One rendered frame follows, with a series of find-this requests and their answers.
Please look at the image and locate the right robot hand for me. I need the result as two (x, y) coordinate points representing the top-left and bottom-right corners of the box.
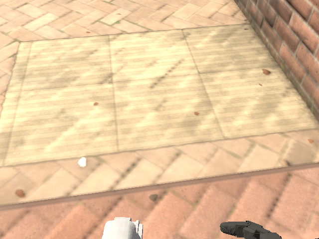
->
(219, 220), (282, 239)

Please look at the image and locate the robot left thigh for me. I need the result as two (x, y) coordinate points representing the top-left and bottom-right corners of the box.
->
(102, 217), (144, 239)

